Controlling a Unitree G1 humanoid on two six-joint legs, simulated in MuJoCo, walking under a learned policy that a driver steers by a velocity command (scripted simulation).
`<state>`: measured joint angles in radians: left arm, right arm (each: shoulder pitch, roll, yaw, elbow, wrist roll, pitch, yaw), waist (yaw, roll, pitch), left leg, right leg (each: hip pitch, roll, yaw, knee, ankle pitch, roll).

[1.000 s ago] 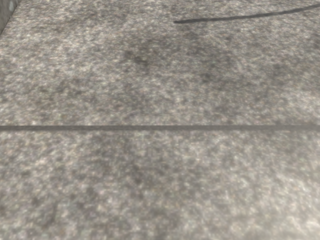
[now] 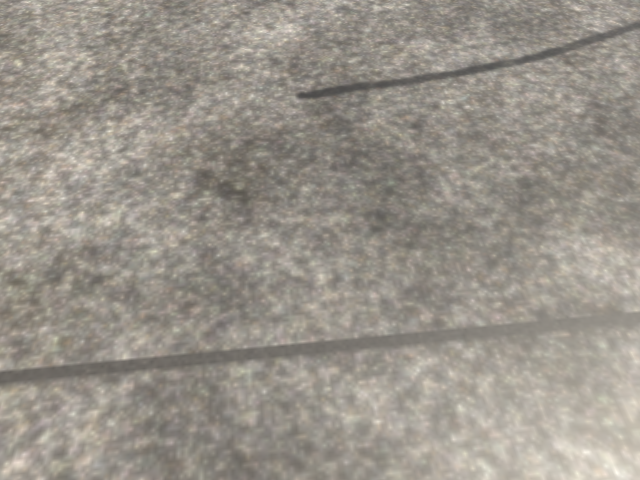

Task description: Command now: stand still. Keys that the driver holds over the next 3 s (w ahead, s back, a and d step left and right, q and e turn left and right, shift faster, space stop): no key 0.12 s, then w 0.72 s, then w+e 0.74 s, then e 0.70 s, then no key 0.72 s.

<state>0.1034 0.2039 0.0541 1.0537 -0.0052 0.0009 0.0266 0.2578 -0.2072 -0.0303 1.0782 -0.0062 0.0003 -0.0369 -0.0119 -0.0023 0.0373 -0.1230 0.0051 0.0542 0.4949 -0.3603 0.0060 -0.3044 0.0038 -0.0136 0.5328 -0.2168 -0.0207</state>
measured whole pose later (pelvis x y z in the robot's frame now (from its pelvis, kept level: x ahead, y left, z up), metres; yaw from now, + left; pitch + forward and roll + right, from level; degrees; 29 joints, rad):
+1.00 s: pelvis +0.33 +0.01 -0.01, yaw -2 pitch +1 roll +0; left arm 0.40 0.23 0.05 1.08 -0.03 -0.08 0.01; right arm 0.01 -0.23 -0.06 0.89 0.01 -0.11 0.03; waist 0.05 -0.01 0.06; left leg -0.48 0.01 0.08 0.59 -0.14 0.05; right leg -0.15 -0.01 0.06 1.03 -0.50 -0.03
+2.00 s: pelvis +0.82 -0.13 -0.01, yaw -37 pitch +3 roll +1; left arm 0.23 0.31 0.09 0.74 -0.01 0.00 0.04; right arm 0.03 -0.26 -0.05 0.75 -0.03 -0.09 0.00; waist 0.05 -0.01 0.03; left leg -0.48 -0.04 -0.02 0.50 -0.06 0.02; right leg -0.29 0.14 0.20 0.82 -0.55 -0.03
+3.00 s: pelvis +0.82 -0.17 +0.00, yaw -53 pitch -1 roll +0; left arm 0.18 0.24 0.05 0.80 0.01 0.01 0.01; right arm 0.18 -0.24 -0.03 0.88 -0.01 -0.01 -0.01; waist 0.00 0.00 0.02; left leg -0.21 0.03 0.01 0.53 -0.30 -0.02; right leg -0.25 0.03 0.02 0.53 -0.27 -0.03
